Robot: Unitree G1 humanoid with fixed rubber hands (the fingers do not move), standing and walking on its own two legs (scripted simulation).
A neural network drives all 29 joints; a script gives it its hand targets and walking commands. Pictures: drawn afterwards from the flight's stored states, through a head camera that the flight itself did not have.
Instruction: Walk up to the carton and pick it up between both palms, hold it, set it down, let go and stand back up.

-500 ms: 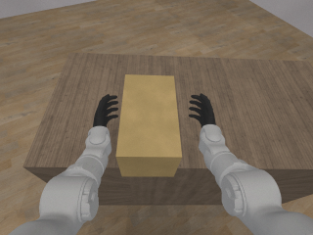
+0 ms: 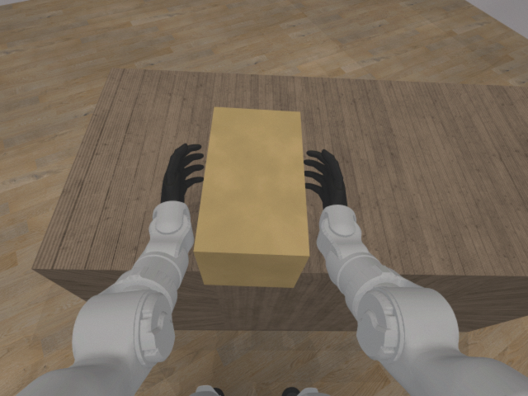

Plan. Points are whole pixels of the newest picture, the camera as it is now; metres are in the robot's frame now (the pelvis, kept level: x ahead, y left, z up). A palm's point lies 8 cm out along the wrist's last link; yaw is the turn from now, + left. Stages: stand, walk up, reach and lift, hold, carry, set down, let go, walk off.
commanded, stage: reach and lift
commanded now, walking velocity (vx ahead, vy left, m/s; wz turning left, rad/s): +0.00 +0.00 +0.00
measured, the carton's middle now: (253, 196) +0.45 +0.02 -0.04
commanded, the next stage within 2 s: none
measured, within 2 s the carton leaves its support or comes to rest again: leaves its support in 1.80 s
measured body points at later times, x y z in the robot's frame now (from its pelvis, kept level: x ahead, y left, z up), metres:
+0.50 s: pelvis +0.01 +0.01 +0.03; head +0.08 +0.04 +0.47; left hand +0.40 +0.14 +0.03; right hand +0.39 -0.11 +0.04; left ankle +0.02 +0.12 -0.72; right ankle +0.01 -0.12 -0.72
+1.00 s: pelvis +0.02 +0.00 +0.03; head +0.09 +0.03 +0.47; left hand +0.40 +0.13 +0.02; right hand +0.39 -0.12 +0.03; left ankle +0.02 +0.12 -0.72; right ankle +0.01 -0.12 -0.72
